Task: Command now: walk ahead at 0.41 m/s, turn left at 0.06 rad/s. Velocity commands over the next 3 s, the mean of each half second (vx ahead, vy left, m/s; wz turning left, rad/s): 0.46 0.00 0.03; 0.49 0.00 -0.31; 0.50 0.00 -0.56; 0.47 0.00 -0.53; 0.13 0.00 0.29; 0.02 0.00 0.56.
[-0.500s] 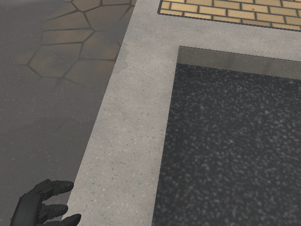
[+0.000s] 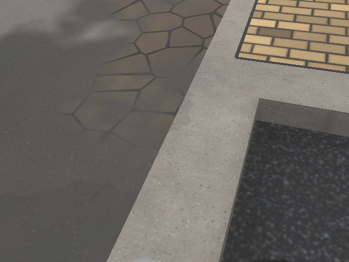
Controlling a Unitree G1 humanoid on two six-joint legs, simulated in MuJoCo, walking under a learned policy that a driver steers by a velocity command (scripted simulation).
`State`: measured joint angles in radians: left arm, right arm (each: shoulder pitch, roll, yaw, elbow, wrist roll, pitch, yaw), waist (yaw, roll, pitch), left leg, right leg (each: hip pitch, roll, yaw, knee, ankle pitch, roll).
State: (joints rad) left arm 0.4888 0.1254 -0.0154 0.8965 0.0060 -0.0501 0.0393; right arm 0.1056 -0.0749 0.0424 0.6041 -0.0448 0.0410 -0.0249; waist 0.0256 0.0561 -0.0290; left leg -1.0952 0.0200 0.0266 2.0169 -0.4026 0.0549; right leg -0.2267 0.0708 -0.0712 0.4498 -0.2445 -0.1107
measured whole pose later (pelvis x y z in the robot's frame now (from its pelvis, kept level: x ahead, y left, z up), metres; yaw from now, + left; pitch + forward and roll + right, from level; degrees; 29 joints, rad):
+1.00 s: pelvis +0.62 +0.07 +0.14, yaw -11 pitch +3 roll -1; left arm 0.29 0.26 0.05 0.70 0.00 -0.06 -0.03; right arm 0.20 -0.24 -0.01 0.68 0.00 -0.15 0.00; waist 0.01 -0.01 -0.03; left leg -0.57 0.00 -0.11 1.47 -0.31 0.04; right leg -0.37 0.19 0.01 0.45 -0.13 -0.16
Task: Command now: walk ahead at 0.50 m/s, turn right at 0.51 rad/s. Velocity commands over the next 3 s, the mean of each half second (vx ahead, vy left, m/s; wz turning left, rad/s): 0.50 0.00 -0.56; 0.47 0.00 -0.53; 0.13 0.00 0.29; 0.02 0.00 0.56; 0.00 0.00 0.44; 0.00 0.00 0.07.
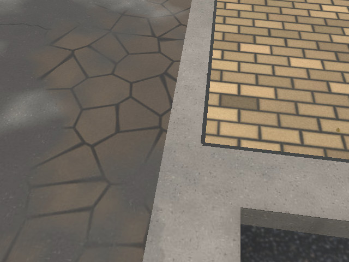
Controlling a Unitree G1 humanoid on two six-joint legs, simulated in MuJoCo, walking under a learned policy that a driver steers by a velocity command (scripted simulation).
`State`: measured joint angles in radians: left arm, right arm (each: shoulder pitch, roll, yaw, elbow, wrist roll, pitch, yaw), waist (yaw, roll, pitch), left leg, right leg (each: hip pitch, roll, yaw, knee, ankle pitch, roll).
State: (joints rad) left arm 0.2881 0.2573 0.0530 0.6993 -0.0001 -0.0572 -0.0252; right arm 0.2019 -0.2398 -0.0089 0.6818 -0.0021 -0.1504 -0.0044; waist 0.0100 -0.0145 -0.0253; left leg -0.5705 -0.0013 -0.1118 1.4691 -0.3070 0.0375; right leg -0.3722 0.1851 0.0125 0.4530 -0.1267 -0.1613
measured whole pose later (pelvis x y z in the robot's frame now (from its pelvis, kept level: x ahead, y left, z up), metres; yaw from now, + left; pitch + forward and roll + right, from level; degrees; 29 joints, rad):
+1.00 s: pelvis +0.51 -0.05 +0.01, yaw -34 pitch +2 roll -1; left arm 0.20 0.25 0.04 0.62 -0.01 -0.05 -0.03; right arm 0.24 -0.31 -0.03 0.73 0.02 -0.09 -0.01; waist -0.01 0.02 0.02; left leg -0.53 0.07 -0.02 1.28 -0.36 0.00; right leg -0.30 0.10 -0.01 0.46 -0.19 -0.09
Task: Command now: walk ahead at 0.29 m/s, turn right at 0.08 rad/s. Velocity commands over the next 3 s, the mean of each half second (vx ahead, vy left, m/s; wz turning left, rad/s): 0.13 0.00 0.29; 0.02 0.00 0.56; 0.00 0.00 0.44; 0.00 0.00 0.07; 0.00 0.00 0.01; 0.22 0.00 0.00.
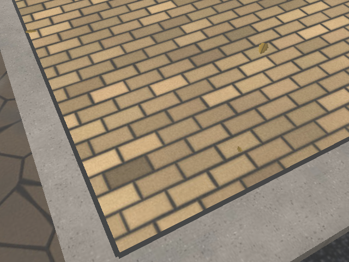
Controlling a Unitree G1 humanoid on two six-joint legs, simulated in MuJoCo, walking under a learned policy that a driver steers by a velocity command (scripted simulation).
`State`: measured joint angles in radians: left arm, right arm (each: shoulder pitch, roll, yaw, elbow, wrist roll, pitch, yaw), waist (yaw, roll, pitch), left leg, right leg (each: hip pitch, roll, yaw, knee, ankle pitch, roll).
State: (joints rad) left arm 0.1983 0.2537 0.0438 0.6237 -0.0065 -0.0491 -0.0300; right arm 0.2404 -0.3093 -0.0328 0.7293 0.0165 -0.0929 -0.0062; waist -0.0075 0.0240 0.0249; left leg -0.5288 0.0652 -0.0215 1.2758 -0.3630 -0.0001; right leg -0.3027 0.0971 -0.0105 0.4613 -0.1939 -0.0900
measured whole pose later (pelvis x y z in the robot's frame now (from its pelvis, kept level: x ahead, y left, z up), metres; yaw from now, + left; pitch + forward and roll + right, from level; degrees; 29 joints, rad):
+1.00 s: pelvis +0.17 +0.05 +0.00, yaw +31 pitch +2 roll +0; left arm 0.20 0.22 0.02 0.65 0.03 0.02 0.05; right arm 0.22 -0.33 -0.08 0.60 0.02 0.08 -0.04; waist 0.01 0.06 0.01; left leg -0.64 -0.08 -0.12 1.35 -0.34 -0.09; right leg -0.30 0.00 -0.04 0.48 -0.21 -0.03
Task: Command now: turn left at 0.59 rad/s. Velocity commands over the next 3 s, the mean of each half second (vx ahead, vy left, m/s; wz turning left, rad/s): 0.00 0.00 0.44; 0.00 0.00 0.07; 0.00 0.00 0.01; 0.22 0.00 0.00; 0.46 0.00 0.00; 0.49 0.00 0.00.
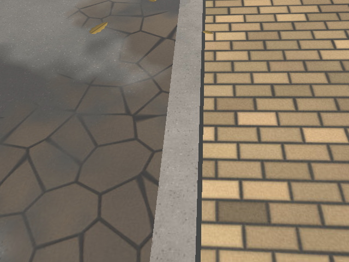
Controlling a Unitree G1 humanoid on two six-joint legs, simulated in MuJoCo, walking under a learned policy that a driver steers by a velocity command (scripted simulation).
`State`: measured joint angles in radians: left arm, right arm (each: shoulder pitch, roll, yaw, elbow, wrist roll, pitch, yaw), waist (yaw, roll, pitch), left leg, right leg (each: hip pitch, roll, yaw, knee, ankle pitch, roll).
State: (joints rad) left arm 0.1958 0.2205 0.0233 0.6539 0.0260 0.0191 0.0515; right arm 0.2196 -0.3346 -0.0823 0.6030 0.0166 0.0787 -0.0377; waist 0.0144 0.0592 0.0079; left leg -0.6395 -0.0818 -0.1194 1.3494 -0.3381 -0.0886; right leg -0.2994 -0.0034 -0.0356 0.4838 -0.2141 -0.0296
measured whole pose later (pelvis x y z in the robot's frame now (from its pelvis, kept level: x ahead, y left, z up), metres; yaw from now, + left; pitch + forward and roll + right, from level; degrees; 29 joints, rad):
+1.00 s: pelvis -0.03 +0.06 +0.00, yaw +14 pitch -1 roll +0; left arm 0.22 0.22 0.02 0.72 0.01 -0.01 0.03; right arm 0.20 -0.22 -0.03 0.82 -0.01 0.02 -0.03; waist 0.00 0.00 0.02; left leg -0.22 -0.07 -0.04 0.49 -0.25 0.05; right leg -0.21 -0.02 0.00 0.50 -0.28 0.02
